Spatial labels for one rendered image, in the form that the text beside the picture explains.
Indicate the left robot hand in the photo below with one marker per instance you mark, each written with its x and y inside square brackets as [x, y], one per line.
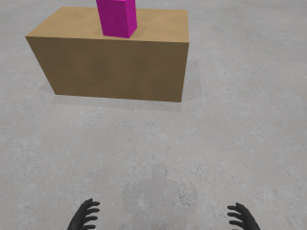
[80, 218]

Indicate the right robot hand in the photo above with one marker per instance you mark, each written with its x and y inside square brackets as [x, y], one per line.
[247, 220]

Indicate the pedestal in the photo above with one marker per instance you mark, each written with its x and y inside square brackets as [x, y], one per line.
[79, 60]

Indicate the carton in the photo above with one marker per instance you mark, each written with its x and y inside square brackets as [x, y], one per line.
[117, 17]

